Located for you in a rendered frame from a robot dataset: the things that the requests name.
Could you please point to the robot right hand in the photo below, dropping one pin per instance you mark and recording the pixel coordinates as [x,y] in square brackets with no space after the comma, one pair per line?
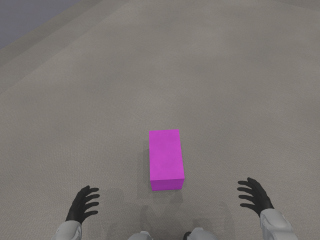
[259,196]

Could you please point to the carton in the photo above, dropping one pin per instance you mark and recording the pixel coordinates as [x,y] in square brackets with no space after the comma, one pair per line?
[165,159]

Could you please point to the robot shin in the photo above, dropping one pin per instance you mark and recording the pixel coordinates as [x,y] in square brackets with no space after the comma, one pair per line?
[197,229]
[145,232]

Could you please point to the robot left forearm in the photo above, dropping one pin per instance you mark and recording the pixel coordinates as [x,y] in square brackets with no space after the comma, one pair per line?
[68,230]

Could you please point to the robot left hand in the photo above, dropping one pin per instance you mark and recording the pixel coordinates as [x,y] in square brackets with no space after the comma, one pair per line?
[79,206]

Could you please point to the robot left shin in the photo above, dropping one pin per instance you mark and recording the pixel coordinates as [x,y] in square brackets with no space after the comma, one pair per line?
[145,232]

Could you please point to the robot right shin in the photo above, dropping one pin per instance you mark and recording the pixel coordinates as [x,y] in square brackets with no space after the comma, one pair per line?
[197,229]

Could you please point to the robot right forearm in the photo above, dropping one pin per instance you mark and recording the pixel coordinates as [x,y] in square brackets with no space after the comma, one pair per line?
[275,227]

